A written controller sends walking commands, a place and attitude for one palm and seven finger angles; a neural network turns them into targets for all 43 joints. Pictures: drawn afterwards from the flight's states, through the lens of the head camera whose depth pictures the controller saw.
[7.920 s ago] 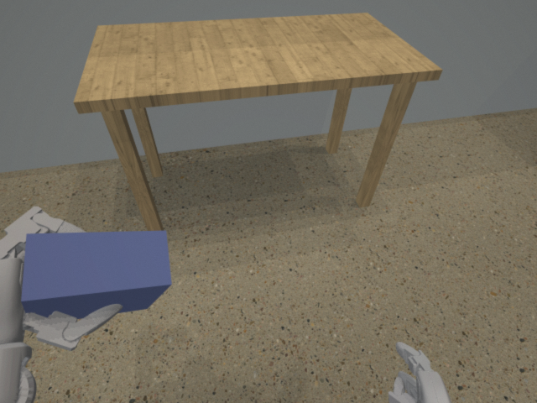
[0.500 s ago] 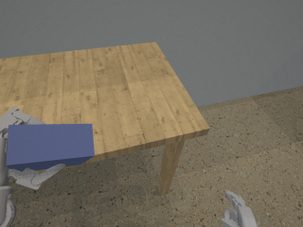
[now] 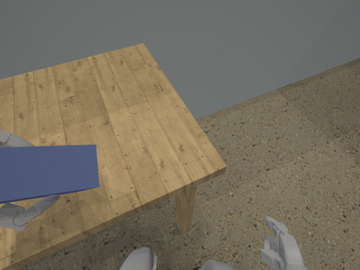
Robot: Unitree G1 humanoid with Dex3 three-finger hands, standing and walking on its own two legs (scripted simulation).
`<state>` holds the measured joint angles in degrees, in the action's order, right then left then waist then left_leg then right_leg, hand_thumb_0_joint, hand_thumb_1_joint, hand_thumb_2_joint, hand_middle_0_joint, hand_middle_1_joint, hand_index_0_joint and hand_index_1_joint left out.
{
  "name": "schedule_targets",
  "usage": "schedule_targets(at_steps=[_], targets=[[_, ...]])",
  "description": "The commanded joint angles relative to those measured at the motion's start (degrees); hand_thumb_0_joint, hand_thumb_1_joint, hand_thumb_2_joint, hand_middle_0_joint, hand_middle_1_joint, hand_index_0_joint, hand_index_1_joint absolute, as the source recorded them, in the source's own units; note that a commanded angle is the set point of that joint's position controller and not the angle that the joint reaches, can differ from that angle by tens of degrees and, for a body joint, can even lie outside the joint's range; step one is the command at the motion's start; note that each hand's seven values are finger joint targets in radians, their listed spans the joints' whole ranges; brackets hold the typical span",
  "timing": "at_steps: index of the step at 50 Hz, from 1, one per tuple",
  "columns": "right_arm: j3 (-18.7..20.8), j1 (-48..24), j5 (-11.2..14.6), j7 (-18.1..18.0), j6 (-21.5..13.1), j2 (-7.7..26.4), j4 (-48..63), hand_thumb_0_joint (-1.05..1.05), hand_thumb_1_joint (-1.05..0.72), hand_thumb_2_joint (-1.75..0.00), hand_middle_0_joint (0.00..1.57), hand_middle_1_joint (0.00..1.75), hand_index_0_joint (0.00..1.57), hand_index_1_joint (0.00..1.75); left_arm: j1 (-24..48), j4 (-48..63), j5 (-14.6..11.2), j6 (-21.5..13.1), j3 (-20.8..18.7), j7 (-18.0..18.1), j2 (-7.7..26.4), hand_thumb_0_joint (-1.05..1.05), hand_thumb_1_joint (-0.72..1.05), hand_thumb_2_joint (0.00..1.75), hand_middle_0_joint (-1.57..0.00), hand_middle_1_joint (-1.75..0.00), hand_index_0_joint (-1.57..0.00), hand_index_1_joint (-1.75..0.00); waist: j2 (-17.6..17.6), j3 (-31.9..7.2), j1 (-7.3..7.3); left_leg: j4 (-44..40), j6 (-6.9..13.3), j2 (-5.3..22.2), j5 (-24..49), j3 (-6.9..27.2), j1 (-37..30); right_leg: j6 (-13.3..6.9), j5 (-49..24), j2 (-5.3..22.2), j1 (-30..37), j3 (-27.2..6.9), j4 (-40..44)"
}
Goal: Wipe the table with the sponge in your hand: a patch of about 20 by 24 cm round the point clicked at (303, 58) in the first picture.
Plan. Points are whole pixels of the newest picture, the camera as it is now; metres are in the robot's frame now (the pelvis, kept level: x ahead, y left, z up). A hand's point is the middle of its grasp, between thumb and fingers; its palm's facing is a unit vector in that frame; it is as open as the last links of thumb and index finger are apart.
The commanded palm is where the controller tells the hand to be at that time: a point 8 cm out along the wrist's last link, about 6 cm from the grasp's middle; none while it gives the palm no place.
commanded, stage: come to a stop and stand still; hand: left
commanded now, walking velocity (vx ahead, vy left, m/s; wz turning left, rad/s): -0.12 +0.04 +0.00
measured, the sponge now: (57, 173) +0.23 +0.20 +0.16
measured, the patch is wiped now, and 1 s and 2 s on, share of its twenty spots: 0.00 0.00 0.00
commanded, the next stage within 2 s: look again from close up in 0.86 s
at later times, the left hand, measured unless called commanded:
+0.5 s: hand (2, 155) +0.25 +0.29 +0.18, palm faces +0.40 -0.84 -0.36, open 10.3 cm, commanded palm +0.20 +0.33 +0.19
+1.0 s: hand out of the picture +0.27 +0.32 +0.19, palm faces +0.42 -0.78 -0.46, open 10.3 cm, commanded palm +0.20 +0.34 +0.19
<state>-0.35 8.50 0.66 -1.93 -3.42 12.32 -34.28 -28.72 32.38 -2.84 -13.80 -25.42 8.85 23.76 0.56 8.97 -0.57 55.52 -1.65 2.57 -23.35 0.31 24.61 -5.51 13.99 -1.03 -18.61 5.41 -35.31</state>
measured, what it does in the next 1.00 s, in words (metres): steps on the spot: left foot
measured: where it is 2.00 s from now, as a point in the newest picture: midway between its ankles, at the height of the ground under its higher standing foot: outside the picture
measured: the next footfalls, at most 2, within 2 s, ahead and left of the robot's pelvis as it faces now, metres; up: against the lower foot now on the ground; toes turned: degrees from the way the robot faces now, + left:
left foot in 0.14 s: +0.10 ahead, +0.17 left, +0.00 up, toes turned +2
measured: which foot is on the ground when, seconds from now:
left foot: up 0.00-0.12, down 0.14-1.00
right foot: down 0.00-1.00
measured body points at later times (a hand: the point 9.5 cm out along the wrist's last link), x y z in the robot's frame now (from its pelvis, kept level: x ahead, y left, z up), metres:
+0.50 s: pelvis +0.04 +0.05 +0.02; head +0.05 +0.06 +0.47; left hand +0.23 +0.34 +0.20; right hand +0.20 -0.16 -0.07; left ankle +0.06 +0.17 -0.73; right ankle +0.06 -0.06 -0.73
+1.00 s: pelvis +0.05 +0.06 +0.02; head +0.06 +0.07 +0.47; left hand +0.25 +0.36 +0.21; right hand +0.23 -0.17 -0.06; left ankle +0.06 +0.17 -0.73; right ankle +0.06 -0.06 -0.73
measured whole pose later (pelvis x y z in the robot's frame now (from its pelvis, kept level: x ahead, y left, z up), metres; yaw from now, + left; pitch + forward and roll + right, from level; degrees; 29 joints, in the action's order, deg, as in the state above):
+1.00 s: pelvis +0.05 +0.06 +0.02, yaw +1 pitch -1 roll -1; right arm 0.1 12.7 1.0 -4.4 -5.9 11.2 -33.2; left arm -18.4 24.0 0.7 -8.0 -20.1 5.8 25.5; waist 0.4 2.4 3.3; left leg 27.1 0.6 1.2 -13.1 -1.0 13.2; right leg -0.2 11.7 0.0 -10.4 4.3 -22.8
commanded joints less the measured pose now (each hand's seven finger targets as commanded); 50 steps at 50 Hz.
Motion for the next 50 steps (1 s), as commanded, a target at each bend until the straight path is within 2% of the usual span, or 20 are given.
schedule_targets(at_steps=[1,3,4,5,7,9,10,11,13,18,23,24,27,33,34,40,47,48,49,50], targets=[[1.4,-2.6,-0.7,-1.5,-3.8,3.7,8.0,0.00,-0.90,-0.90,0.20,0.30,0.20,0.30,2.6,10.2,-0.8,-2.0,-5.0,2.0,8.2,0.00,0.10,1.30,-1.20,-1.60,-1.20,-1.60,8.0,-14.7,1.45,-13.6,0.6,-1.6,6.8,-3.9,-10.5,-1.0,-16.8,15.2,3.5,-12.9,14.4],[1.6,-1.8,-0.7,-1.8,-3.8,3.9,7.7,0.00,-0.90,-0.90,0.20,0.30,0.20,0.30,4.2,10.0,-0.5,-0.9,-3.7,1.9,7.8,0.00,0.10,1.30,-1.20,-1.60,-1.20,-1.60,5.7,-14.0,1.14,-20.3,0.9,-2.3,11.4,-3.7,-13.9,0.6,-8.2,14.2,1.6,-12.5,14.6],[1.8,-2.6,-0.5,-2.1,-3.9,3.9,7.2,0.00,-0.90,-0.90,0.20,0.30,0.20,0.30,5.2,10.5,-0.6,-0.7,-3.9,1.9,8.8,0.00,0.10,1.30,-1.20,-1.60,-1.20,-1.60,4.5,-13.2,0.61,-24.1,1.2,-1.7,12.9,-2.3,-17.1,1.3,-3.5,14.1,-1.5,-12.5,13.4],[2.2,-2.3,-0.3,-2.4,-4.0,4.4,7.9,0.00,-0.90,-0.90,0.20,0.30,0.20,0.30,5.8,11.2,-0.5,-0.5,-2.7,1.7,7.8,0.00,0.10,1.30,-1.20,-1.60,-1.20,-1.60,2.4,-12.9,1.06,-26.8,1.9,0.0,13.6,-0.1,-17.4,2.3,1.4,12.0,-1.3,-11.8,12.0],[2.2,-3.0,0.0,-2.9,-4.3,5.3,9.3,0.00,-0.90,-0.90,0.20,0.30,0.20,0.30,8.1,11.3,-0.2,-0.3,-2.4,1.6,8.0,0.00,0.10,1.30,-1.20,-1.60,-1.20,-1.60,-3.5,-10.3,1.71,-33.1,4.0,5.1,7.5,5.6,-11.3,4.2,10.9,7.1,-0.5,-11.7,11.7],[2.1,-3.5,0.6,-3.2,-4.7,5.5,9.4,0.00,-0.90,-0.90,0.20,0.30,0.20,0.30,8.3,8.1,-0.1,0.0,-2.2,1.5,7.6,0.00,0.10,1.30,-1.20,-1.60,-1.20,-1.60,-5.1,-8.3,1.49,-36.7,4.5,5.5,0.0,6.7,-5.7,4.7,11.8,5.1,2.9,-11.7,12.5],[1.4,-2.5,0.4,-3.1,-4.7,5.1,9.4,0.00,-0.90,-0.90,0.20,0.30,0.20,0.30,9.8,8.9,0.1,0.0,-1.1,1.3,6.5,0.00,0.10,1.30,-1.20,-1.60,-1.20,-1.60,-10.3,-8.3,1.05,-39.1,4.4,5.4,-3.3,7.2,-2.0,4.6,10.4,4.4,6.4,-9.8,10.2],[1.4,-2.6,0.4,-3.0,-5.0,5.2,9.5,0.00,-0.90,-0.90,0.20,0.30,0.20,0.30,11.2,9.1,0.6,-0.1,-1.1,1.3,6.7,0.00,0.10,1.30,-1.20,-1.60,-1.20,-1.60,-12.2,-8.5,1.42,-40.4,4.5,5.9,-5.6,7.4,1.1,4.7,8.3,3.9,10.1,-9.0,8.6],[1.4,-2.1,0.4,-2.7,-5.7,5.0,9.6,0.00,-0.90,-0.90,0.20,0.30,0.20,0.30,12.6,8.8,1.4,-0.2,0.6,1.3,5.7,0.00,0.10,1.30,-1.20,-1.60,-1.20,-1.60,-10.6,-10.1,1.57,-39.0,4.2,4.9,-4.7,6.0,1.6,4.7,4.4,3.9,13.4,-8.9,9.9],[1.4,-1.4,-0.1,-2.1,-6.6,5.2,8.9,0.00,-0.90,-0.90,0.20,0.30,0.20,0.30,11.2,9.8,1.0,1.2,1.5,1.1,5.5,0.00,0.10,1.30,-1.20,-1.60,-1.20,-1.60,-3.8,-13.5,1.16,-34.4,2.6,1.9,4.1,3.2,-7.1,4.1,2.6,5.6,10.7,-11.2,16.8],[1.3,-1.9,-0.1,-2.2,-6.3,5.2,8.6,0.00,-0.90,-0.90,0.20,0.30,0.20,0.30,9.1,9.7,0.6,2.3,-0.1,1.2,6.7,0.00,0.10,1.30,-1.20,-1.60,-1.20,-1.60,-4.1,-16.3,1.23,-36.4,2.3,3.6,14.3,4.3,-9.4,4.7,-9.2,4.4,14.9,-7.5,13.2],[1.2,-2.5,0.0,-2.3,-6.3,5.0,8.3,0.00,-0.90,-0.90,0.20,0.30,0.20,0.30,7.7,8.7,0.3,2.6,-0.9,1.3,7.2,0.00,0.10,1.30,-1.20,-1.60,-1.20,-1.60,-5.2,-16.4,1.12,-36.9,2.3,3.6,15.3,4.2,-10.1,4.8,-10.3,4.2,14.7,-7.4,12.8],[1.4,-1.8,0.2,-2.3,-5.5,5.1,8.7,0.00,-0.90,-0.90,0.20,0.30,0.20,0.30,6.8,8.2,0.0,2.7,-0.5,0.8,6.5,0.00,0.10,1.30,-1.20,-1.60,-1.20,-1.60,-4.3,-16.7,1.08,-36.2,2.0,3.9,21.3,3.9,-10.6,4.8,-14.3,4.4,16.1,-6.4,12.5],[1.7,-1.4,0.5,-2.3,-4.6,5.4,9.1,0.00,-0.90,-0.90,0.20,0.30,0.20,0.30,5.2,7.7,-0.3,3.0,0.5,0.5,5.7,0.00,0.10,1.30,-1.20,-1.60,-1.20,-1.60,-3.3,-16.2,0.87,-35.7,1.7,3.8,23.2,3.0,-11.1,4.8,-16.3,5.0,16.4,-5.8,13.0],[1.7,-2.0,0.5,-2.4,-4.6,5.3,8.9,0.00,-0.90,-0.90,0.20,0.30,0.20,0.30,5.6,8.6,-0.1,3.0,0.6,0.6,5.8,0.00,0.10,1.30,-1.20,-1.60,-1.20,-1.60,-5.1,-16.4,0.67,-36.1,1.7,3.6,23.9,2.9,-11.7,4.8,-16.4,4.7,16.2,-5.9,12.6],[2.0,-1.6,0.6,-2.8,-4.0,5.4,9.4,0.00,-0.90,-0.90,0.20,0.30,0.20,0.30,6.0,10.1,0.0,2.6,0.1,1.0,6.7,0.00,0.10,1.30,-1.20,-1.60,-1.20,-1.60,-5.6,-16.3,1.05,-35.7,1.8,3.9,24.8,3.2,-12.2,4.7,-16.1,5.3,16.4,-5.2,12.8],[2.0,-1.4,0.8,-3.0,-3.3,5.4,9.5,0.00,-0.90,-0.90,0.20,0.30,0.20,0.30,6.6,7.2,-0.3,3.1,0.9,1.1,5.8,0.00,0.10,1.30,-1.20,-1.60,-1.20,-1.60,-4.5,-14.0,1.09,-35.6,2.4,3.5,17.8,2.5,-10.6,4.5,-14.5,6.2,15.5,-6.5,15.0],[2.6,4.5,-2.6,-2.3,-6.6,7.7,9.4,0.00,-0.90,-0.90,0.20,0.30,0.20,0.30,65.6,17.1,9.3,-2.7,-31.2,0.3,50.1,0.00,0.10,1.30,-1.20,-1.60,-1.20,-1.60,3.2,-1.9,2.92,-26.0,3.5,3.0,23.8,-1.0,-3.5,5.7,-14.1,6.7,1.2,-9.7,19.3],[3.3,-0.9,1.0,-2.0,-5.2,4.4,4.1,0.00,-0.90,-0.90,0.20,0.30,0.20,0.30,50.0,-7.8,3.2,0.1,-14.1,-1.4,25.3,0.00,0.10,1.30,-1.20,-1.60,-1.20,-1.60,-5.3,-7.6,0.82,-27.8,2.4,3.6,21.3,-0.5,-14.2,1.3,-8.6,9.9,-1.2,-9.9,16.6],[3.7,-1.0,0.3,-1.2,-5.1,5.5,6.4,0.00,-0.90,-0.90,0.20,0.30,0.20,0.30,36.5,-5.5,1.9,0.2,-7.4,-2.1,16.7,0.00,0.10,1.30,-1.20,-1.60,-1.20,-1.60,-3.4,-8.5,1.72,-31.8,1.7,2.7,19.8,0.3,-14.9,1.4,-11.2,6.5,3.5,-10.5,14.8]])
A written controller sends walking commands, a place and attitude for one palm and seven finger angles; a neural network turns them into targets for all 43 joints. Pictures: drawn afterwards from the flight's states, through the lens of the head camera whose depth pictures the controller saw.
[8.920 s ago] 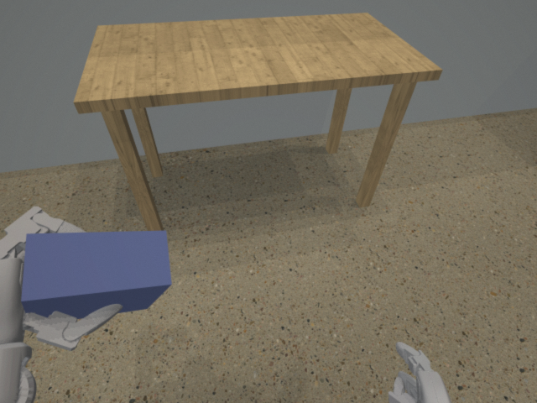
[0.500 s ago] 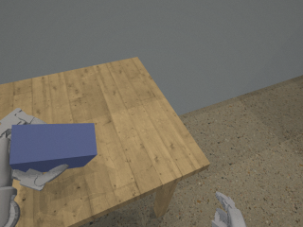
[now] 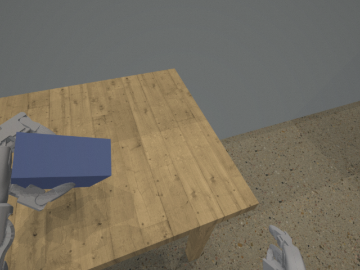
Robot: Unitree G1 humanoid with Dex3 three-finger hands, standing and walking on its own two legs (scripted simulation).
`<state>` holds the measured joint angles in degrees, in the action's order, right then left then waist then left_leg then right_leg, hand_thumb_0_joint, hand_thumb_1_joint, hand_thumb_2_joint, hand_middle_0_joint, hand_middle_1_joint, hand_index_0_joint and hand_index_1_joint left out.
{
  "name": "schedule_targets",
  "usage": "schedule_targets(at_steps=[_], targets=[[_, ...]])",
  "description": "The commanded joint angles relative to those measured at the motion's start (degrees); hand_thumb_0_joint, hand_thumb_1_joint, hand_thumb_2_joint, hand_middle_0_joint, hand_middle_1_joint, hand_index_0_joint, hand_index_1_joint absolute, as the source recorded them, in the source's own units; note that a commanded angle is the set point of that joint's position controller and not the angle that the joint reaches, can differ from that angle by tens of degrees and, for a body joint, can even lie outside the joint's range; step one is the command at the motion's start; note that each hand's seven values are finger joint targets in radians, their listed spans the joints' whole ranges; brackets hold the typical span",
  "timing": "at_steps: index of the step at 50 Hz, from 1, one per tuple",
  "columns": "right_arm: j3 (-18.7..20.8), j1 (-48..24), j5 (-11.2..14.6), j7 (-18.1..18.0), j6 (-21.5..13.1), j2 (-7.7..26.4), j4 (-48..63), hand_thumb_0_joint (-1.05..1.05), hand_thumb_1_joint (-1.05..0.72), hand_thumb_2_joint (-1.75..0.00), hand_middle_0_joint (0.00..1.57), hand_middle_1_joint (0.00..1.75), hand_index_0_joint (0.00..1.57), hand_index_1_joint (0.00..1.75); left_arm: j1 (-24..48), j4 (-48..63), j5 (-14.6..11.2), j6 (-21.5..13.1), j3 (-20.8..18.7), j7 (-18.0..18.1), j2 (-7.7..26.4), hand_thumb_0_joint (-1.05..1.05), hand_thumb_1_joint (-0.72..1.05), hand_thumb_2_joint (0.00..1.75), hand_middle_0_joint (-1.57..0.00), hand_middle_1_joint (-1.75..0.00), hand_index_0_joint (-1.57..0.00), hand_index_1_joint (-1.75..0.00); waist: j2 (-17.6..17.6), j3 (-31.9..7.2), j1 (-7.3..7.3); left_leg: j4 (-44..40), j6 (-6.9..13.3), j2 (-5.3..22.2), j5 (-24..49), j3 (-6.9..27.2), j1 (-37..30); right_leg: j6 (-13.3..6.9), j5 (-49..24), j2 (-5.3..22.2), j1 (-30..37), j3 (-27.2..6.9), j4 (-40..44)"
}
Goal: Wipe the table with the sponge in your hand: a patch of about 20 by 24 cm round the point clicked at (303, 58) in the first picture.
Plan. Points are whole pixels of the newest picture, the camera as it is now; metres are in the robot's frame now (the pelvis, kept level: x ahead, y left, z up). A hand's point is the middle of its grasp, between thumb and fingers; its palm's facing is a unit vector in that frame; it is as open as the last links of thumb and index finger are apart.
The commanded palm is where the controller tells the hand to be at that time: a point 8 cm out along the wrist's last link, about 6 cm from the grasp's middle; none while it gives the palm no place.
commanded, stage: look again from close up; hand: left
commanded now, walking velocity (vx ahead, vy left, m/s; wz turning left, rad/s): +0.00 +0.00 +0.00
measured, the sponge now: (74, 165) +0.25 +0.22 +0.15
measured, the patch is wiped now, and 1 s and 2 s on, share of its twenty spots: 0.00 0.00 0.00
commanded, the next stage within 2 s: shuffle to correct the standing spot in 0.28 s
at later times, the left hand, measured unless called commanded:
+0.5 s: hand (30, 159) +0.23 +0.28 +0.17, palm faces +0.37 -0.83 -0.42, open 10.3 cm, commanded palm +0.16 +0.30 +0.17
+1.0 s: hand (31, 204) +0.16 +0.24 +0.17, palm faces +0.33 -0.84 -0.43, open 10.3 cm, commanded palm +0.10 +0.29 +0.17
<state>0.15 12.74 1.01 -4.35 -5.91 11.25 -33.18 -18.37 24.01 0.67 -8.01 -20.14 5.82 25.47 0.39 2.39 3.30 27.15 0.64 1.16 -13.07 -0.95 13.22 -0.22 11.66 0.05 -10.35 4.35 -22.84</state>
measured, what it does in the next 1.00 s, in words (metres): lifts its left foot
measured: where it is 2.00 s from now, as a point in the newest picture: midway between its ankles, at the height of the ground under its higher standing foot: outside the picture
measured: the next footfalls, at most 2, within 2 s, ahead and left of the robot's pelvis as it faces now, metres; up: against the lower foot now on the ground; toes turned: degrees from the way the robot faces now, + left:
left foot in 1.06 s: -0.06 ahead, +0.14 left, +0.00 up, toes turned +1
right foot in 1.28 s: -0.09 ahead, -0.12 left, +0.00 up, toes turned -6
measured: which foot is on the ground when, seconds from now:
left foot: down 0.00-0.86, up 0.88-1.00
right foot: down 0.00-1.00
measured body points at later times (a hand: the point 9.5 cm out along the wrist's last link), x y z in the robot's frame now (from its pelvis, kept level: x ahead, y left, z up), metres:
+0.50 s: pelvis -0.01 +0.03 +0.00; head +0.05 +0.06 +0.44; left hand +0.21 +0.32 +0.19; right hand +0.15 -0.21 -0.08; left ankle +0.02 +0.11 -0.74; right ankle +0.01 -0.12 -0.74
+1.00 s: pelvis -0.07 +0.01 -0.01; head +0.00 +0.04 +0.43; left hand +0.14 +0.28 +0.20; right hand +0.12 -0.21 -0.09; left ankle -0.08 +0.12 -0.71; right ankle +0.01 -0.12 -0.74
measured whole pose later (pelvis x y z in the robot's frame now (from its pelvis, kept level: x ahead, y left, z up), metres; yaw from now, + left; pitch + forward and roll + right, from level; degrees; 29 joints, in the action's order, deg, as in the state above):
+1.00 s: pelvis -0.07 +0.01 -0.01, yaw -1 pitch +2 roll +1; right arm -0.6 8.5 -0.7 -1.5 -9.1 10.5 -34.0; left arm -24.1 35.8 -2.0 -16.8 -23.7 4.6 23.0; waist 5.5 6.8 1.6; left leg 47.0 -0.3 -2.5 -25.4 -0.4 23.2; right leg -0.5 7.9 3.3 -23.4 2.2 -28.9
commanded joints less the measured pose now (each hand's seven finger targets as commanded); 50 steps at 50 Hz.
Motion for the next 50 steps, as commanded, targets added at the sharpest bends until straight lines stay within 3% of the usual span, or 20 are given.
schedule_targets(at_steps=[1,4,7,9,10,12,14,15,17,24,29,35,39,41,43,44,45,46,48,50], targets=[[3.2,-4.9,-0.2,1.7,-3.7,8.0,6.0,0.00,-0.90,-0.90,0.20,0.30,0.20,0.30,20.2,-2.9,-2.0,-5.6,-9.5,0.1,11.4,0.00,0.10,1.30,-1.20,-1.60,-1.20,-1.60,-4.2,-6.2,-1.36,-3.0,-0.4,3.1,6.4,-0.1,-3.7,-3.0,-8.8,5.5,-2.3,-10.5,2.7],[3.2,-4.8,1.3,4.8,-4.4,7.1,7.4,0.00,-0.90,-0.90,0.20,0.30,0.20,0.30,2.0,2.5,-4.5,-6.3,1.3,-2.0,-1.5,0.00,0.10,1.30,-1.20,-1.60,-1.20,-1.60,-5.5,-13.1,-0.80,-3.8,0.8,2.5,5.9,-0.1,-6.4,-0.4,-8.3,5.3,2.5,-10.2,1.1],[2.8,-5.6,0.8,5.7,-4.5,7.6,9.8,0.00,-0.90,-0.90,0.20,0.30,0.20,0.30,-3.2,14.8,-3.5,-7.1,-0.9,-1.9,3.5,0.00,0.10,1.30,-1.20,-1.60,-1.20,-1.60,0.1,-10.6,-0.32,-5.7,1.0,3.0,0.0,0.9,-0.8,-0.2,-1.4,4.4,4.2,-8.5,2.3],[2.5,-7.0,0.5,4.9,-4.5,7.8,9.7,0.00,-0.90,-0.90,0.20,0.30,0.20,0.30,-5.1,15.8,-3.1,-7.2,-9.2,-0.4,10.6,0.00,0.10,1.30,-1.20,-1.60,-1.20,-1.60,3.0,-9.8,-0.28,-6.2,0.6,2.6,-3.0,1.1,-0.9,-0.8,4.1,3.9,2.1,-8.8,3.5],[2.1,-6.6,0.1,4.3,-4.3,7.3,10.4,0.00,-0.90,-0.90,0.20,0.30,0.20,0.30,-5.0,15.9,-3.2,-7.7,-9.3,-0.4,9.7,0.00,0.10,1.30,-1.20,-1.60,-1.20,-1.60,5.3,-8.8,-0.60,-6.2,0.8,2.8,-3.0,2.0,0.5,-0.9,4.3,4.4,2.1,-7.6,3.7],[1.9,-7.0,-0.1,3.0,-4.6,7.0,10.9,0.00,-0.90,-0.90,0.20,0.30,0.20,0.30,-2.7,17.1,-4.0,-8.3,-13.8,0.0,12.7,0.00,0.10,1.30,-1.20,-1.60,-1.20,-1.60,4.3,-6.3,-1.16,-6.3,0.6,2.8,-2.2,3.2,1.5,-1.2,2.9,4.3,1.1,-8.2,3.7],[1.9,-7.1,0.3,2.1,-4.7,7.2,10.7,0.00,-0.90,-0.90,0.20,0.30,0.20,0.30,0.1,18.6,-4.2,-8.9,-15.4,0.7,14.5,0.00,0.10,1.30,-1.20,-1.60,-1.20,-1.60,-2.4,-6.2,-1.71,-7.2,0.8,3.6,-0.9,4.2,1.0,-1.2,-0.1,3.7,0.8,-8.1,1.1],[1.9,-6.2,0.4,1.8,-4.7,6.6,10.8,0.00,-0.90,-0.90,0.20,0.30,0.20,0.30,0.5,18.4,-4.6,-9.0,-12.5,0.6,11.2,0.00,0.10,1.30,-1.20,-1.60,-1.20,-1.60,-6.2,-6.4,-1.92,-7.7,1.0,4.1,-0.5,4.5,1.8,-1.3,-1.6,3.9,2.2,-7.3,-0.2],[2.0,-5.1,0.4,1.6,-5.4,6.8,10.2,0.00,-0.90,-0.90,0.20,0.30,0.20,0.30,1.8,18.7,-4.5,-9.4,-12.7,0.5,12.1,0.00,0.10,1.30,-1.20,-1.60,-1.20,-1.60,-10.2,-7.8,-1.49,-6.7,1.2,4.3,1.2,3.6,1.7,-1.3,-5.2,4.1,4.4,-7.2,-0.9],[1.7,-5.2,0.0,2.7,-8.1,7.3,8.3,0.00,-0.90,-0.90,0.20,0.30,0.20,0.30,-3.6,17.4,-3.2,-9.3,-5.4,0.2,3.8,0.00,0.10,1.30,-1.20,-1.60,-1.20,-1.60,-5.5,-9.4,-0.95,-5.0,0.1,5.8,19.1,4.4,-4.5,-0.3,-12.3,3.4,2.5,-4.1,-3.0],[2.2,-5.2,-0.4,2.9,-6.4,7.2,8.4,0.00,-0.90,-0.90,0.20,0.30,0.20,0.30,-3.3,15.6,-2.6,-9.0,-7.9,0.2,5.7,0.00,0.10,1.30,-1.20,-1.60,-1.20,-1.60,-3.9,-9.5,-0.86,-4.5,0.2,8.9,27.3,4.6,-4.0,0.0,-9.8,3.4,0.4,-3.7,-7.0],[1.6,-5.4,-1.4,3.2,-5.8,6.3,11.0,0.00,-0.90,-0.90,0.20,0.30,0.20,0.30,-0.2,21.9,-3.5,-11.0,-8.8,-0.8,6.4,0.00,0.10,1.30,-1.20,-1.60,-1.20,-1.60,-11.9,-10.3,-0.45,-4.1,3.1,12.9,25.4,6.7,0.0,-0.7,0.1,2.8,-0.1,-2.4,-11.4],[1.5,-6.3,-0.5,3.5,-7.0,6.6,11.4,0.00,-0.90,-0.90,0.20,0.30,0.20,0.30,-0.2,24.4,-3.9,-11.5,-10.9,-1.1,7.8,0.00,0.10,1.30,-1.20,-1.60,-1.20,-1.60,-8.7,-10.3,-0.15,0.9,3.2,11.1,15.8,5.4,5.1,-2.0,-9.9,4.0,3.0,-5.2,-9.0],[2.2,-4.8,-0.7,3.2,-7.4,6.9,11.9,0.00,-0.90,-0.90,0.20,0.30,0.20,0.30,-0.1,24.6,-4.1,-12.4,-10.0,-1.5,7.3,0.00,0.10,1.30,-1.20,-1.60,-1.20,-1.60,-1.9,-9.8,-0.79,7.6,1.4,5.1,1.1,3.7,7.4,-5.0,-18.1,8.1,0.1,-11.4,-4.6],[2.4,-3.1,-1.0,3.1,-7.6,5.7,9.8,0.00,-0.90,-0.90,0.20,0.30,0.20,0.30,-1.4,22.6,-4.4,-12.5,-10.2,-0.9,7.9,0.00,0.10,1.30,-1.20,-1.60,-1.20,-1.60,9.2,-10.7,-1.36,22.1,-1.4,-3.2,-10.5,-0.1,2.8,-10.8,-14.1,20.0,-9.5,-22.9,6.7],[2.8,-3.6,-1.0,2.9,-7.1,5.6,7.9,0.00,-0.90,-0.90,0.20,0.30,0.20,0.30,-3.3,19.9,-4.3,-11.7,-11.6,0.0,8.3,0.00,0.10,1.30,-1.20,-1.60,-1.20,-1.60,11.4,-10.7,-1.16,31.3,-1.9,-3.5,-11.8,2.0,1.7,-14.4,-10.6,24.1,-13.9,-27.9,10.6],[2.3,-4.1,-1.6,2.9,-6.2,4.2,8.2,0.00,-0.90,-0.90,0.20,0.30,0.20,0.30,-3.0,20.6,-4.4,-11.4,-8.9,0.0,5.7,0.00,0.10,1.30,-1.20,-1.60,-1.20,-1.60,11.5,-10.9,-1.10,34.4,-1.5,-2.8,-15.4,3.9,6.3,-15.6,-9.8,25.0,-9.6,-25.1,9.9],[2.0,-4.8,-1.8,2.8,-6.3,4.4,8.6,0.00,-0.90,-0.90,0.20,0.30,0.20,0.30,-1.7,22.3,-4.0,-11.3,-11.4,0.3,8.0,0.00,0.10,1.30,-1.20,-1.60,-1.20,-1.60,11.4,-10.7,-1.17,31.7,-1.3,-1.8,-17.2,4.8,8.8,-15.2,-14.6,24.7,-6.8,-22.8,7.6],[1.0,-5.9,-2.1,2.2,-6.2,3.5,7.7,0.00,-0.90,-0.90,0.20,0.30,0.20,0.30,-4.3,20.8,-3.7,-11.1,-12.2,1.3,7.2,0.00,0.10,1.30,-1.20,-1.60,-1.20,-1.60,9.5,-10.8,-1.62,18.5,-1.3,-0.1,-15.6,4.9,9.0,-11.2,-22.7,19.8,-2.5,-15.0,1.5],[0.7,-5.4,-2.1,1.4,-5.3,3.2,6.2,0.00,-0.90,-0.90,0.20,0.30,0.20,0.30,-10.4,17.7,-3.5,-11.5,-11.0,2.0,5.1,0.00,0.10,1.30,-1.20,-1.60,-1.20,-1.60,3.1,-12.3,-2.96,-2.9,-0.9,-1.3,0.0,0.4,4.0,-5.9,-22.4,14.0,-0.2,-8.8,-6.7]])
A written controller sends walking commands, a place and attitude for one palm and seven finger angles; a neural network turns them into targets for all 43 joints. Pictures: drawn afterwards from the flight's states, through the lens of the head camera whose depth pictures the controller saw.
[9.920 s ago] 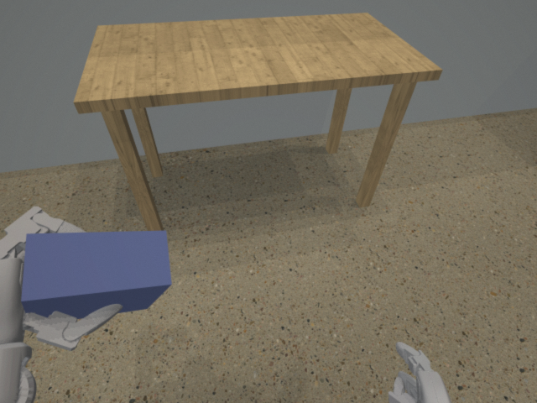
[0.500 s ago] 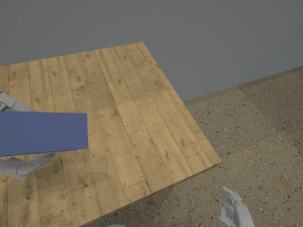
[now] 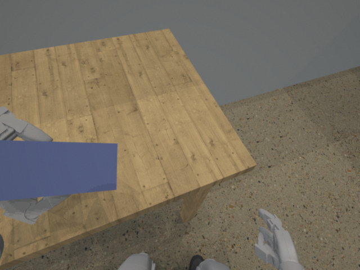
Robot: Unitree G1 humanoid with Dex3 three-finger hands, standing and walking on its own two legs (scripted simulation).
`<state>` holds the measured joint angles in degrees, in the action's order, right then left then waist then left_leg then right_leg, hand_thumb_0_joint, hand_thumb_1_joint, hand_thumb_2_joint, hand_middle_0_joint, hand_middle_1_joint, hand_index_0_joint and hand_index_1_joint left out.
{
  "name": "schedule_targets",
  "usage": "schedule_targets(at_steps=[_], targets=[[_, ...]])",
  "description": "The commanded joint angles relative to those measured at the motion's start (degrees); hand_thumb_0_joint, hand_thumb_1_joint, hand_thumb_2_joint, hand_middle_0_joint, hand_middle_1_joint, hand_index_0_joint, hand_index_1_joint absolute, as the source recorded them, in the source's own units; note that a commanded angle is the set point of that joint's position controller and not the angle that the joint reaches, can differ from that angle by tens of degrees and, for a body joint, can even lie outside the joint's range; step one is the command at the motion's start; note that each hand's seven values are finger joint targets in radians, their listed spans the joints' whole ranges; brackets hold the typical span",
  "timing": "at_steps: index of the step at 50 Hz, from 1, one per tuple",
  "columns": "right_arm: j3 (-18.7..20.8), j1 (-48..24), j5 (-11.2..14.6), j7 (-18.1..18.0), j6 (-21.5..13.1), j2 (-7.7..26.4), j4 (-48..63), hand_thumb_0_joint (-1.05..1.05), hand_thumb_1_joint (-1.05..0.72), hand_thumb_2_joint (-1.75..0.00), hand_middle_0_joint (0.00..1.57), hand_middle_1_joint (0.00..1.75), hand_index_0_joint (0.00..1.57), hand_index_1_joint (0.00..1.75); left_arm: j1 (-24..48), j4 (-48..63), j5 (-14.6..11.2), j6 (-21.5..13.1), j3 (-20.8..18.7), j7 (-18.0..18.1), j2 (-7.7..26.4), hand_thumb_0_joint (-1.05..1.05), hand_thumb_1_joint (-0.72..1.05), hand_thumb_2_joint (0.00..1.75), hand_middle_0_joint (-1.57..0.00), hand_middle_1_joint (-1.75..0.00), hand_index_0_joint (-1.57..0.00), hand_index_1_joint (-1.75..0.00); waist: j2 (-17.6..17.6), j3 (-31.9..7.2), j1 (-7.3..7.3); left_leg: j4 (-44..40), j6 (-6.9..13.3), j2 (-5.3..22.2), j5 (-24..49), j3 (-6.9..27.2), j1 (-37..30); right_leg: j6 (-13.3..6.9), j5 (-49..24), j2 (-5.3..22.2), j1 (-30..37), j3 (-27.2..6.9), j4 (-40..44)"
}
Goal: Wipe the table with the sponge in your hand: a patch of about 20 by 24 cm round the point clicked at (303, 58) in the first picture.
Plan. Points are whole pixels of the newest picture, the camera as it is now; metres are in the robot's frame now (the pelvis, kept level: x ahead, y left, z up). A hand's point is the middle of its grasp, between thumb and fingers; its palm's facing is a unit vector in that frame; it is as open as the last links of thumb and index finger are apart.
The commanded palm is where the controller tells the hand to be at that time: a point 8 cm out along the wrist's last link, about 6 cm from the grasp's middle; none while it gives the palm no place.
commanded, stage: shuffle to correct the standing spot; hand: left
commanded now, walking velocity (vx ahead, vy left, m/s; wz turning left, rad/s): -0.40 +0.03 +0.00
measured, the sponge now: (74, 165) +0.24 +0.19 +0.16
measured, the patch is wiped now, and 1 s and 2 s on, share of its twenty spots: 0.00 0.00 0.00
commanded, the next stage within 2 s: come to a stop and stand still in 0.08 s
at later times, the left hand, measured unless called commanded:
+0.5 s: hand out of the picture +0.12 +0.26 +0.14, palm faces +0.32 -0.84 -0.43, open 10.3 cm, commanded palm +0.06 +0.29 +0.18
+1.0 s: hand out of the picture +0.05 +0.28 +0.12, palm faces +0.35 -0.86 -0.36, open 10.3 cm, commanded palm -0.01 +0.30 +0.18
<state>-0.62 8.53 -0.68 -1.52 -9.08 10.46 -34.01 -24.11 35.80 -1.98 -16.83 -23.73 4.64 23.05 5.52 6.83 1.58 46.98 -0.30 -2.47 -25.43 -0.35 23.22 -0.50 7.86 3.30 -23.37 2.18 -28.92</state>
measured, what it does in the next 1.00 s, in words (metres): walks backwards: left foot, then right foot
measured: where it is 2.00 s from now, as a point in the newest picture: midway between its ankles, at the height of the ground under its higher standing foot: outside the picture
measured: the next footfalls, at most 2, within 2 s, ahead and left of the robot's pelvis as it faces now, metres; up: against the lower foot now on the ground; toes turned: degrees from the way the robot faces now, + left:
left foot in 0.06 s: +0.01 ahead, +0.13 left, +0.00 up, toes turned +1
right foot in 0.28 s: -0.02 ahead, -0.13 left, +0.00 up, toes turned -6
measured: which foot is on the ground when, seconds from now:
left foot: up 0.00-0.04, down 0.06-0.30, up 0.32-0.46, down 0.48-0.78, up 0.80-0.98, down 1.00-1.00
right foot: down 0.00-0.06, up 0.08-0.26, down 0.28-0.52, up 0.54-0.72, down 0.74-1.00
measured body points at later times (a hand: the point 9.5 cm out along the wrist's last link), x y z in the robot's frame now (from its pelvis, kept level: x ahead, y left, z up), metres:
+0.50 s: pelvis -0.11 +0.01 -0.02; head -0.09 +0.04 +0.43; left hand +0.10 +0.30 +0.16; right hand +0.04 -0.24 -0.09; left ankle -0.12 +0.11 -0.74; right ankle -0.06 -0.13 -0.73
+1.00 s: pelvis -0.18 +0.03 -0.03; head -0.15 +0.07 +0.42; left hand +0.03 +0.32 +0.14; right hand -0.03 -0.21 -0.10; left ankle -0.23 +0.15 -0.71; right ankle -0.16 -0.07 -0.73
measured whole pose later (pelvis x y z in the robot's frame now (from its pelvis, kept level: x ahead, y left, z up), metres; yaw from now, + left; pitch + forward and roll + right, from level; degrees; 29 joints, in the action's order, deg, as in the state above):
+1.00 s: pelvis -0.18 +0.03 -0.03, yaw -1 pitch +1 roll +0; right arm 0.4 14.6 1.6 1.7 -4.9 10.2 -33.6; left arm -23.9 28.6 -0.4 -10.5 -22.1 5.1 21.2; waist 6.2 2.4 0.5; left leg 55.1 2.0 -0.1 -19.0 1.9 22.7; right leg -2.6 21.6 -0.5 -25.3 3.2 -45.7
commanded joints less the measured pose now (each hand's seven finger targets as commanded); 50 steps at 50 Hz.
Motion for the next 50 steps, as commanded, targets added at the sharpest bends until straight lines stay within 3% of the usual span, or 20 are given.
schedule_targets(at_steps=[1,2,4,6,9,12,14,15,16,18,24,26,28,31,37,39,41,44,48,50], targets=[[2.6,-0.4,-0.4,-1.8,-2.4,5.4,7.4,0.00,-0.90,-0.90,0.20,0.30,0.20,0.30,-3.8,8.2,-0.9,-3.7,-8.3,3.2,9.2,0.00,0.10,1.30,-1.20,-1.60,-1.20,-1.60,-7.0,-17.3,-0.98,-27.3,0.4,4.0,19.6,0.0,-7.3,-3.7,-20.3,7.0,14.6,-4.4,-5.7],[3.6,-0.1,-0.4,-1.9,-3.0,6.0,7.2,0.00,-0.90,-0.90,0.20,0.30,0.20,0.30,-1.8,9.1,-1.1,-4.8,-9.1,3.0,10.0,0.00,0.10,1.30,-1.20,-1.60,-1.20,-1.60,-12.0,-17.7,-0.90,-28.2,2.6,9.9,28.2,4.1,-7.3,-2.0,-18.0,4.4,13.8,-3.0,-12.4],[4.7,-1.9,0.6,-1.6,-3.7,6.8,8.4,0.00,-0.90,-0.90,0.20,0.30,0.20,0.30,-3.3,9.7,-1.6,-5.6,-10.0,2.2,10.5,0.00,0.10,1.30,-1.20,-1.60,-1.20,-1.60,-18.5,-16.0,-0.11,-28.0,9.4,22.6,48.8,10.9,-13.7,0.1,14.6,-2.6,-0.4,-1.4,-27.1],[4.4,-0.2,-1.5,-1.4,-4.7,6.1,7.6,0.00,-0.90,-0.90,0.20,0.30,0.20,0.30,-0.4,14.7,-2.1,-6.4,-11.1,1.3,12.3,0.00,0.10,1.30,-1.20,-1.60,-1.20,-1.60,-18.9,-13.5,-0.92,-24.2,12.2,23.4,56.9,14.7,-11.9,0.7,21.1,-2.8,-7.0,-4.0,-33.7],[5.0,-1.5,0.6,-0.2,-5.9,7.4,7.1,0.00,-0.90,-0.90,0.20,0.30,0.20,0.30,2.0,17.0,-1.7,-6.7,-9.3,1.4,9.8,0.00,0.10,1.30,-1.20,-1.60,-1.20,-1.60,-20.1,-14.0,0.59,-18.6,7.8,19.4,56.6,5.7,-14.4,-1.9,15.1,-2.0,-1.9,-1.9,-20.2],[5.3,2.3,1.7,1.1,-5.1,8.1,9.5,0.00,-0.90,-0.90,0.20,0.30,0.20,0.30,-3.8,14.1,-1.9,-3.6,-8.6,0.7,9.2,0.00,0.10,1.30,-1.20,-1.60,-1.20,-1.60,-18.2,-18.1,0.22,-10.0,4.4,14.9,31.1,4.9,-12.8,-2.5,1.9,-0.3,9.8,0.0,-0.2],[4.8,2.8,2.3,0.8,-3.8,7.8,9.2,0.00,-0.90,-0.90,0.20,0.30,0.20,0.30,-6.4,6.9,-1.2,-1.1,-10.4,1.1,11.3,0.00,0.10,1.30,-1.20,-1.60,-1.20,-1.60,-6.5,-15.8,-1.14,-4.0,2.8,9.3,4.7,1.8,-5.0,-1.8,-3.2,3.5,14.7,-0.7,8.1],[4.4,3.0,2.3,0.6,-3.1,7.2,9.1,0.00,-0.90,-0.90,0.20,0.30,0.20,0.30,-3.7,5.0,-1.7,-0.6,-10.0,1.2,12.1,0.00,0.10,1.30,-1.20,-1.60,-1.20,-1.60,3.4,-14.5,-1.58,6.5,1.0,4.3,-3.1,-1.1,0.7,-4.5,-1.5,9.0,15.2,-8.1,10.4],[4.0,2.4,2.1,0.1,-3.0,6.6,8.3,0.00,-0.90,-0.90,0.20,0.30,0.20,0.30,-1.1,2.2,-2.3,0.2,-12.0,1.6,13.6,0.00,0.10,1.30,-1.20,-1.60,-1.20,-1.60,9.6,-12.0,-1.40,16.3,-0.6,1.2,-4.9,-1.1,5.6,-8.9,0.8,15.2,12.1,-16.2,12.3],[5.5,2.1,2.8,0.3,-1.5,8.8,7.8,0.00,-0.90,-0.90,0.20,0.30,0.20,0.30,3.0,2.0,-2.2,2.6,-7.0,1.1,8.9,0.00,0.10,1.30,-1.20,-1.60,-1.20,-1.60,14.4,-10.6,-2.10,19.9,-0.3,3.8,1.1,6.1,0.7,-11.9,10.0,17.1,1.9,-18.7,11.4],[3.8,-0.4,2.2,-0.3,-1.6,7.4,7.4,0.00,-0.90,-0.90,0.20,0.30,0.20,0.30,2.3,7.9,-0.3,2.2,-6.1,2.2,10.5,0.00,0.10,1.30,-1.20,-1.60,-1.20,-1.60,-8.3,-10.0,-2.58,-23.0,2.6,2.3,9.5,-1.1,-14.4,-3.5,16.8,3.7,-2.5,-2.7,-6.2],[5.1,1.8,1.9,-0.1,-2.8,8.1,7.2,0.00,-0.90,-0.90,0.20,0.30,0.20,0.30,6.1,11.6,0.7,1.3,-5.4,2.4,11.1,0.00,0.10,1.30,-1.20,-1.60,-1.20,-1.60,-17.3,-10.1,-1.87,-30.3,5.9,8.4,22.5,3.6,-16.3,-1.9,18.7,-4.4,-2.7,1.8,-24.4],[4.4,-1.2,0.7,1.1,-3.1,7.1,7.7,0.00,-0.90,-0.90,0.20,0.30,0.20,0.30,9.0,14.8,1.2,0.9,-6.3,2.4,13.1,0.00,0.10,1.30,-1.20,-1.60,-1.20,-1.60,-31.2,-6.8,-3.04,-29.1,9.6,14.0,18.3,19.4,-3.3,-0.5,21.2,-5.0,-3.8,-1.1,-35.8],[5.5,1.1,1.8,3.1,-2.6,8.3,6.6,0.00,-0.90,-0.90,0.20,0.30,0.20,0.30,9.6,11.8,1.9,0.4,-5.6,1.5,11.1,0.00,0.10,1.30,-1.20,-1.60,-1.20,-1.60,-17.2,-6.8,-1.51,-21.4,11.7,14.4,16.0,14.5,-1.6,-1.5,14.4,-3.6,-3.2,-4.9,-35.0],[4.4,3.6,2.6,2.3,0.5,8.7,8.4,0.00,-0.90,-0.90,0.20,0.30,0.20,0.30,3.2,-2.0,-0.2,1.3,-10.4,-0.5,11.5,0.00,0.10,1.30,-1.20,-1.60,-1.20,-1.60,-8.7,-9.8,-1.78,-5.4,6.8,9.5,1.6,9.6,4.7,-3.1,5.4,-3.8,14.2,1.8,0.7],[4.5,5.0,3.2,2.2,1.5,7.7,8.3,0.00,-0.90,-0.90,0.20,0.30,0.20,0.30,3.1,-7.3,-0.7,1.7,-9.1,-0.8,10.2,0.00,0.10,1.30,-1.20,-1.60,-1.20,-1.60,6.9,-10.5,-2.62,17.4,3.8,0.1,-0.5,0.4,8.0,-8.1,-4.1,4.4,16.4,-7.6,7.8],[7.3,2.9,3.9,3.2,2.1,11.6,10.6,0.00,-0.90,-0.90,0.20,0.30,0.20,0.30,7.8,-4.0,-1.4,2.5,-4.3,-1.1,7.7,0.00,0.10,1.30,-1.20,-1.60,-1.20,-1.60,17.7,-7.6,-1.07,33.6,1.3,1.0,1.0,7.3,9.5,-15.0,-8.6,15.0,3.7,-25.9,8.0],[4.7,0.2,3.4,3.3,3.1,8.3,10.0,0.00,-0.90,-0.90,0.20,0.30,0.20,0.30,6.4,1.3,-0.5,1.7,-4.7,-0.7,9.6,0.00,0.10,1.30,-1.20,-1.60,-1.20,-1.60,-3.9,-4.9,-1.92,32.2,2.3,4.6,0.8,9.6,7.4,-16.5,0.3,15.5,-5.8,-23.5,4.4],[4.1,0.8,1.7,2.4,0.6,6.7,8.8,0.00,-0.90,-0.90,0.20,0.30,0.20,0.30,11.8,15.1,1.2,-0.2,-4.5,2.9,12.7,0.00,0.10,1.30,-1.20,-1.60,-1.20,-1.60,-6.4,-14.7,-1.55,-3.2,2.5,3.0,8.9,0.9,-1.8,-10.5,-14.8,10.0,5.2,-13.2,-10.2],[4.9,0.9,0.8,1.5,-1.2,6.4,8.7,0.00,-0.90,-0.90,0.20,0.30,0.20,0.30,10.5,19.5,1.4,-0.7,-6.6,4.4,14.0,0.00,0.10,1.30,-1.20,-1.60,-1.20,-1.60,-15.0,-16.2,-0.95,-30.9,2.6,1.9,26.6,-2.2,-14.1,-6.7,-6.0,1.2,5.9,-4.4,-25.2]])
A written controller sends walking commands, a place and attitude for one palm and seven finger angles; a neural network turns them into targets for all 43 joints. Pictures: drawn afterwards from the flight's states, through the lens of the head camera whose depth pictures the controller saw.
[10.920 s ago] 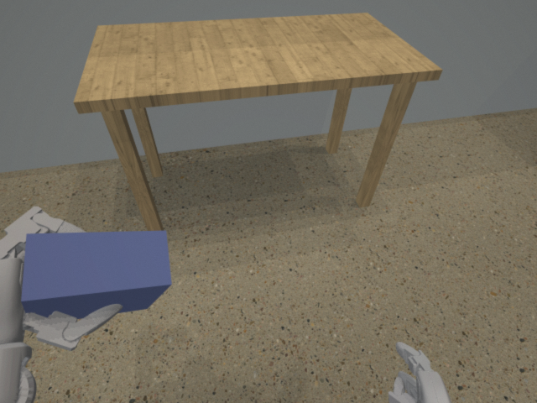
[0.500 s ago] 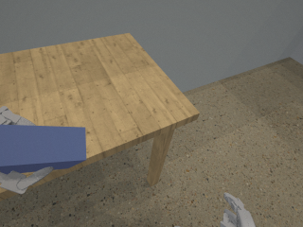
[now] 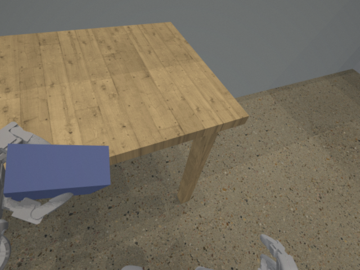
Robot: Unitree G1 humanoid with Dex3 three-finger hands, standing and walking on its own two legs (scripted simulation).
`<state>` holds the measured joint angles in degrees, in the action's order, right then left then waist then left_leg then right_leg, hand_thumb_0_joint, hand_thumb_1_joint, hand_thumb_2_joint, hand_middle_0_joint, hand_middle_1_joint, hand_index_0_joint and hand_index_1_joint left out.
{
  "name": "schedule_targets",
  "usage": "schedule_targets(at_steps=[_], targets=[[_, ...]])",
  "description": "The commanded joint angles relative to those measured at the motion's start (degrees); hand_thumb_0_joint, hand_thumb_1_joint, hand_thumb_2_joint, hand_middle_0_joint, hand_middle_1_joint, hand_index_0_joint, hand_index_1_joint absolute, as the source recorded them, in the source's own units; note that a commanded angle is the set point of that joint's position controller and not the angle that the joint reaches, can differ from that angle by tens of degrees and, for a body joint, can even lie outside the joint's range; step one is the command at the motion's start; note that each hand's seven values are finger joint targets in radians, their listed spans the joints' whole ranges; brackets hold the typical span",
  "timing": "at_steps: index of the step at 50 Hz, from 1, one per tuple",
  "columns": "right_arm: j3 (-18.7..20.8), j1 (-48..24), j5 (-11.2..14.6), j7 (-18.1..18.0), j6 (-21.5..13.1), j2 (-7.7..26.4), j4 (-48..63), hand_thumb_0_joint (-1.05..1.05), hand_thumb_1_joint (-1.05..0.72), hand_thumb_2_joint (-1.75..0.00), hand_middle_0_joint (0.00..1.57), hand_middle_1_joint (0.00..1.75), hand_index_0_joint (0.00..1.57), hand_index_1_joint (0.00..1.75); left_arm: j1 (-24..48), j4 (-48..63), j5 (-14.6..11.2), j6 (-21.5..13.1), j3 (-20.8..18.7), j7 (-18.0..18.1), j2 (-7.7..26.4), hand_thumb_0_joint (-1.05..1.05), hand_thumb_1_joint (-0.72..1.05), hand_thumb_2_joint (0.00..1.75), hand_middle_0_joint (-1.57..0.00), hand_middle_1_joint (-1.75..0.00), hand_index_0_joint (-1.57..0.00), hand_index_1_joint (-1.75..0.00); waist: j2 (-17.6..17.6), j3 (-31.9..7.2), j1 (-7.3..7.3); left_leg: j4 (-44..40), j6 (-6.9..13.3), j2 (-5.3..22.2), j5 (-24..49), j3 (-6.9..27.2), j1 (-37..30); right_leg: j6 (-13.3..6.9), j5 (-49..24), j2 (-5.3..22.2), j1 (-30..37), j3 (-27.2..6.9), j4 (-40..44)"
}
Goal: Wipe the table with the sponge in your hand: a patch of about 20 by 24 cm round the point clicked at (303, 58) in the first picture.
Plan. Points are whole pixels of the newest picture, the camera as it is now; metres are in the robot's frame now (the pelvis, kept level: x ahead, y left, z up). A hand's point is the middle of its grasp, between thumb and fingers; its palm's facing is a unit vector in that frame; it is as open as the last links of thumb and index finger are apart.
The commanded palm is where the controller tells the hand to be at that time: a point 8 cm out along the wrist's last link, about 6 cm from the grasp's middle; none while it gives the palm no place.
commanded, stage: come to a stop and stand still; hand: left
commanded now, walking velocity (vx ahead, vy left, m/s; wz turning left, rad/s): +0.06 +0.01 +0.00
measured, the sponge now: (72, 173) +0.24 +0.21 +0.12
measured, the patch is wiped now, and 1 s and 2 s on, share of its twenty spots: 0.00 0.00 0.00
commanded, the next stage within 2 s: look again from close up in 0.98 s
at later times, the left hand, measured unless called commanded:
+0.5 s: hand out of the picture +0.17 +0.30 +0.15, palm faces +0.45 -0.84 -0.31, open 10.3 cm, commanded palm +0.11 +0.33 +0.21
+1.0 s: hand out of the picture +0.16 +0.27 +0.17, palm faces +0.41 -0.85 -0.32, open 10.3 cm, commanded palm +0.09 +0.32 +0.21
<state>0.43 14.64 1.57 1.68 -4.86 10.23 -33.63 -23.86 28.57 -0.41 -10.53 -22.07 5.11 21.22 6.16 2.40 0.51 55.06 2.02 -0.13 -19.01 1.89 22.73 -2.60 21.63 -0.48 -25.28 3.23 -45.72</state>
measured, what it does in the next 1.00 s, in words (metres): steps on the spot: left foot, then right foot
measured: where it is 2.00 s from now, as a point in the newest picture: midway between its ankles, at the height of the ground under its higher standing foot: outside the picture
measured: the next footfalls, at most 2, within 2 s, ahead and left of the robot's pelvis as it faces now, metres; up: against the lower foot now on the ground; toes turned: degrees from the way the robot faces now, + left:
left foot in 0.44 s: +0.01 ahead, +0.18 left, +0.00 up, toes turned +3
right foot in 0.70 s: +0.03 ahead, -0.05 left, +0.00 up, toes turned +2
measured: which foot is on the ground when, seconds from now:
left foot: down 0.00-0.18, up 0.20-0.42, down 0.44-0.72, up 0.74-0.94, down 0.96-1.00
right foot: down 0.00-0.46, up 0.48-0.68, down 0.70-1.00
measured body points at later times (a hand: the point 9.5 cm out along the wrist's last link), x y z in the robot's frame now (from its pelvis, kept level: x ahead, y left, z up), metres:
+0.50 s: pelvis -0.04 +0.04 +0.00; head -0.03 +0.08 +0.45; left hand +0.14 +0.34 +0.17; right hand +0.11 -0.20 -0.08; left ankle -0.03 +0.17 -0.71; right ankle +0.01 -0.04 -0.69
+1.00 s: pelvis -0.04 +0.03 +0.03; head -0.02 +0.04 +0.48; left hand +0.13 +0.31 +0.18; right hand +0.13 -0.22 -0.05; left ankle -0.03 +0.17 -0.71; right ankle -0.01 -0.05 -0.71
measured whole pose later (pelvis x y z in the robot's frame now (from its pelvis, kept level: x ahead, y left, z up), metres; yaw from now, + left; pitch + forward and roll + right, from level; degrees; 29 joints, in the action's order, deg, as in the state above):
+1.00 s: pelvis -0.04 +0.03 +0.03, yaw +5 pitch -2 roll +1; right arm 1.6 13.2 0.8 -2.5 -7.5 14.3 -35.8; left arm -24.0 26.5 -1.7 -6.8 -14.1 7.8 17.1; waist 1.7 5.8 1.3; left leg 26.4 -0.1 1.6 -11.6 0.0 12.3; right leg -3.6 13.0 -2.0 -13.6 3.3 -28.6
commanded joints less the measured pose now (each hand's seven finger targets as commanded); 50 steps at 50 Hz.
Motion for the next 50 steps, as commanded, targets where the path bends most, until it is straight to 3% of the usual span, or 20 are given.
schedule_targets(at_steps=[1,4,5,8,9,10,11,13,15,18,21,23,25,27,32,34,36,37,45,50], targets=[[4.7,-5.0,-1.6,-1.8,-6.1,6.4,8.3,0.00,-0.90,-0.90,0.20,0.30,0.20,0.30,9.7,27.7,0.0,-7.6,-9.4,4.4,16.4,0.00,0.10,1.30,-1.20,-1.60,-1.20,-1.60,-21.6,-11.0,0.37,-43.8,0.7,2.1,27.8,-6.9,-17.8,-3.7,-7.6,0.1,6.0,-1.4,-15.8],[3.3,-4.4,-3.9,-1.1,-7.1,5.1,7.7,0.00,-0.90,-0.90,0.20,0.30,0.20,0.30,8.4,27.7,-0.5,-8.7,-13.1,4.7,20.6,0.00,0.10,1.30,-1.20,-1.60,-1.20,-1.60,-35.3,-7.5,-3.71,-27.3,3.4,7.7,41.9,8.2,-24.3,-1.0,9.2,-2.3,-10.1,-0.7,-12.1],[3.7,-3.8,-3.3,-0.7,-6.1,5.1,7.5,0.00,-0.90,-0.90,0.20,0.30,0.20,0.30,6.6,23.7,-0.1,-8.7,-12.3,3.9,18.1,0.00,0.10,1.30,-1.20,-1.60,-1.20,-1.60,-29.5,-3.0,-3.68,-22.7,4.1,10.7,38.3,15.3,-18.5,-1.9,9.8,-0.4,-7.5,-5.1,-4.6],[5.7,-3.8,0.6,-0.1,-3.6,8.7,9.7,0.00,-0.90,-0.90,0.20,0.30,0.20,0.30,-1.0,15.5,-1.9,-6.8,-13.9,1.3,14.6,0.00,0.10,1.30,-1.20,-1.60,-1.20,-1.60,-3.0,-10.6,0.94,3.7,1.1,3.1,24.3,2.4,-5.4,-5.5,-17.6,1.5,20.1,-1.1,21.9],[5.5,-3.0,1.1,-0.3,-2.6,7.7,10.7,0.00,-0.90,-0.90,0.20,0.30,0.20,0.30,-8.1,9.4,-3.2,-6.1,-15.2,1.1,14.6,0.00,0.10,1.30,-1.20,-1.60,-1.20,-1.60,5.6,-12.5,0.32,14.2,0.5,-1.5,13.5,-2.6,-1.5,-6.9,-26.2,3.9,24.5,-1.3,23.8],[5.3,-3.9,0.9,-0.9,-1.8,8.1,12.5,0.00,-0.90,-0.90,0.20,0.30,0.20,0.30,-11.0,8.5,-4.9,-5.6,-17.0,1.0,15.4,0.00,0.10,1.30,-1.20,-1.60,-1.20,-1.60,10.4,-12.9,-0.14,21.0,-0.5,-3.4,-7.1,-2.7,10.3,-10.1,-32.3,10.0,29.9,-8.7,19.7],[5.8,-2.3,0.8,-1.2,-1.4,8.8,12.0,0.00,-0.90,-0.90,0.20,0.30,0.20,0.30,-13.8,4.8,-5.7,-4.4,-18.8,1.0,15.0,0.00,0.10,1.30,-1.20,-1.60,-1.20,-1.60,12.6,-12.3,0.34,25.1,-1.0,-1.6,-9.8,2.1,15.5,-13.3,-24.6,16.5,25.1,-21.8,20.0],[6.5,-3.1,1.9,0.0,0.8,9.5,10.7,0.00,-0.90,-0.90,0.20,0.30,0.20,0.30,-11.9,5.3,-5.8,-3.4,-15.9,0.2,12.7,0.00,0.10,1.30,-1.20,-1.60,-1.20,-1.60,7.2,-4.3,-0.98,27.7,-1.9,2.9,-7.3,8.3,12.4,-14.5,-8.7,19.3,4.1,-26.9,24.4],[4.0,-5.2,0.3,-0.5,2.0,7.2,9.7,0.00,-0.90,-0.90,0.20,0.30,0.20,0.30,-6.3,6.7,-4.5,-3.1,-14.3,0.5,13.6,0.00,0.10,1.30,-1.20,-1.60,-1.20,-1.60,-3.8,-3.4,-1.81,20.7,-1.4,4.2,-5.7,3.8,4.5,-12.8,-4.3,16.6,-7.3,-19.2,23.4],[2.6,-6.2,-1.2,-1.8,-0.5,6.7,8.8,0.00,-0.90,-0.90,0.20,0.30,0.20,0.30,4.8,12.7,-2.6,-3.4,-7.2,1.3,12.4,0.00,0.10,1.30,-1.20,-1.60,-1.20,-1.60,-1.6,-5.7,-0.81,-1.7,-0.3,1.1,-2.5,-4.4,-6.5,-8.5,2.5,11.9,-7.4,-12.1,22.7],[2.8,-4.6,-1.3,-3.8,-5.0,7.3,7.8,0.00,-0.90,-0.90,0.20,0.30,0.20,0.30,12.7,21.5,-1.7,-3.3,-1.4,2.6,10.2,0.00,0.10,1.30,-1.20,-1.60,-1.20,-1.60,-14.7,-7.1,-1.13,-28.7,0.3,-0.5,3.1,-5.2,-19.6,-4.1,7.4,4.4,-4.4,-5.7,7.2],[3.3,-4.6,-1.0,-3.3,-6.5,7.9,8.0,0.00,-0.90,-0.90,0.20,0.30,0.20,0.30,14.4,25.2,-0.9,-4.0,-2.8,3.6,11.5,0.00,0.10,1.30,-1.20,-1.60,-1.20,-1.60,-29.6,-7.0,-0.30,-34.6,6.0,11.2,8.3,10.9,-21.5,-0.2,9.4,-2.9,-10.1,-2.1,-15.7],[1.9,-4.5,-2.0,-2.3,-8.0,6.2,7.7,0.00,-0.90,-0.90,0.20,0.30,0.20,0.30,15.8,28.5,-1.1,-4.6,-6.4,3.8,16.0,0.00,0.10,1.30,-1.20,-1.60,-1.20,-1.60,-31.3,-4.1,-2.22,-37.8,9.3,17.0,15.4,25.9,-12.2,1.1,8.0,-1.7,-10.7,-7.0,-23.8],[3.0,-4.8,-1.3,-0.9,-7.8,7.2,6.6,0.00,-0.90,-0.90,0.20,0.30,0.20,0.30,10.6,23.6,-1.1,-4.3,-7.9,3.5,14.8,0.00,0.10,1.30,-1.20,-1.60,-1.20,-1.60,-22.6,-1.0,-1.31,-37.2,9.3,15.9,10.5,21.4,-8.4,1.3,1.2,-0.1,-7.6,-9.1,-19.8],[3.0,-4.2,-0.5,-1.4,-4.9,7.8,8.3,0.00,-0.90,-0.90,0.20,0.30,0.20,0.30,-1.9,8.5,-3.1,-3.3,-12.1,3.0,12.4,0.00,0.10,1.30,-1.20,-1.60,-1.20,-1.60,-15.0,-5.7,0.91,-32.9,3.7,11.5,-2.7,9.4,1.0,1.5,-1.0,-0.7,17.4,-2.4,13.1],[2.6,-2.4,0.0,-1.7,-3.6,7.2,7.9,0.00,-0.90,-0.90,0.20,0.30,0.20,0.30,-4.6,-1.9,-3.3,-2.2,-9.6,2.1,9.0,0.00,0.10,1.30,-1.20,-1.60,-1.20,-1.60,-4.8,-5.3,-0.43,-27.0,1.2,6.1,-6.2,3.3,3.5,1.2,-5.5,0.3,22.2,-3.0,23.0],[2.9,-3.4,0.0,-2.2,-2.7,7.9,7.7,0.00,-0.90,-0.90,0.20,0.30,0.20,0.30,-0.2,-4.8,-3.2,-1.8,-8.3,1.7,10.7,0.00,0.10,1.30,-1.20,-1.60,-1.20,-1.60,9.5,-1.7,-1.20,-8.7,-1.1,0.3,-7.0,0.0,8.0,-5.1,0.4,13.1,16.2,-25.4,33.6],[3.1,-3.3,0.8,-2.4,-2.8,7.9,7.5,0.00,-0.90,-0.90,0.20,0.30,0.20,0.30,2.6,-5.1,-3.7,-0.5,-4.9,1.4,7.8,0.00,0.10,1.30,-1.20,-1.60,-1.20,-1.60,12.4,-0.8,-0.54,-4.9,-1.7,-0.6,-5.6,0.4,7.1,-6.4,3.6,15.9,12.6,-28.8,35.5],[0.8,-8.3,-1.3,-4.6,-5.7,6.6,7.7,0.00,-0.90,-0.90,0.20,0.30,0.20,0.30,13.9,16.3,-1.8,-3.0,-1.9,4.5,10.8,0.00,0.10,1.30,-1.20,-1.60,-1.20,-1.60,-4.3,-7.9,0.64,-30.2,0.0,-0.2,6.1,-3.9,-13.9,-2.8,-6.6,10.5,13.6,-13.0,28.7],[3.4,-7.2,-0.4,-4.2,-6.6,9.5,8.3,0.00,-0.90,-0.90,0.20,0.30,0.20,0.30,5.4,21.9,-2.2,-3.9,-7.0,5.7,14.3,0.00,0.10,1.30,-1.20,-1.60,-1.20,-1.60,-16.5,-10.9,2.08,-31.5,1.5,8.9,19.6,4.2,-18.1,1.6,-12.6,4.3,14.4,-9.4,21.2]])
